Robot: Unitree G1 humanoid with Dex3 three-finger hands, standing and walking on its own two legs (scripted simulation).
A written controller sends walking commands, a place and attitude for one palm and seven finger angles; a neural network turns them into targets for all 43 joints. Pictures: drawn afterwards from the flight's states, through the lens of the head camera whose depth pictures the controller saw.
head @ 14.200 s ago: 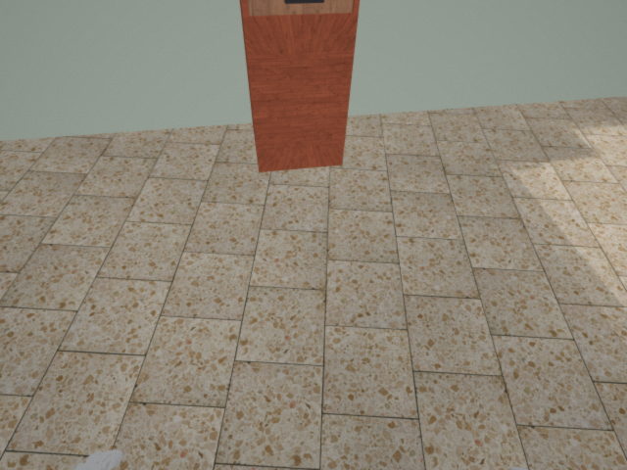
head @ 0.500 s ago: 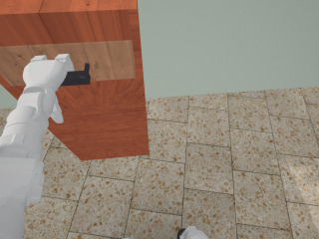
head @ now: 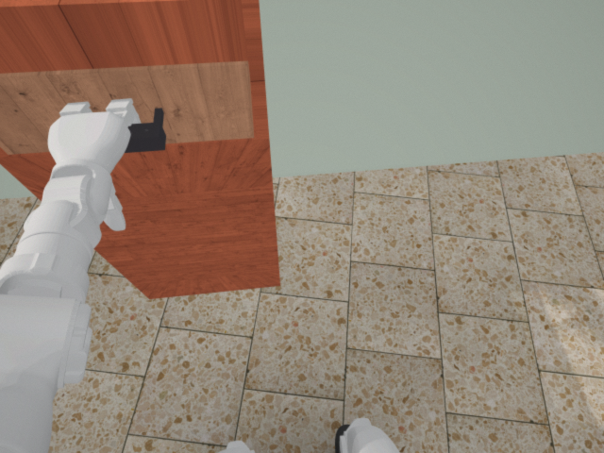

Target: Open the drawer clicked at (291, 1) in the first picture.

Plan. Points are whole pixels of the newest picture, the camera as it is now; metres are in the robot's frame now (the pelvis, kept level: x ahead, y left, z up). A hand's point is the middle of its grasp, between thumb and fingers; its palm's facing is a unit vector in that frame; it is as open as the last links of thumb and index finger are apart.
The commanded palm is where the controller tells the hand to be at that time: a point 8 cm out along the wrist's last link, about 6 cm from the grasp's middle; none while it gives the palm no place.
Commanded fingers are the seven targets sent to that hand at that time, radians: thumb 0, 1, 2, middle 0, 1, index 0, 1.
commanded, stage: lower the fingers behind the handle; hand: left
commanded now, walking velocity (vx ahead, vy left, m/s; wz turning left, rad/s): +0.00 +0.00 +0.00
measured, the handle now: (113, 128) +0.55 +0.24 +0.06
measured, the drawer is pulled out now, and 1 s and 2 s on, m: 0.00 0.00 0.03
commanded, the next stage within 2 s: close the thumb around the handle in 0.24 s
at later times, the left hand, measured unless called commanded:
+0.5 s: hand (107, 167) +0.50 +0.24 +0.04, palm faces -0.06 -0.01 -1.00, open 13.2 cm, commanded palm +0.48 +0.24 +0.10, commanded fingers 0.00 0.00 0.52 -0.34 -1.25 -0.34 -1.25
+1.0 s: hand (107, 166) +0.50 +0.24 +0.04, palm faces -0.06 -0.01 -1.00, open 6.2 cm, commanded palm +0.48 +0.24 +0.10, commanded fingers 0.00 0.90 0.90 -0.40 -1.35 -0.40 -1.35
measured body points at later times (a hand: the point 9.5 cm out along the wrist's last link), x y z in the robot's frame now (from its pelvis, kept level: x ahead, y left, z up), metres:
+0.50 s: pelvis +0.00 +0.00 +0.00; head +0.12 +0.00 +0.44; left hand +0.50 +0.24 +0.10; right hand +0.01 -0.29 -0.13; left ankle -0.04 +0.11 -0.70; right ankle +0.02 -0.15 -0.70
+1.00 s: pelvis +0.01 +0.00 +0.00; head +0.12 -0.01 +0.44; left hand +0.50 +0.24 +0.10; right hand +0.01 -0.28 -0.13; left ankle -0.04 +0.11 -0.70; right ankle +0.02 -0.15 -0.70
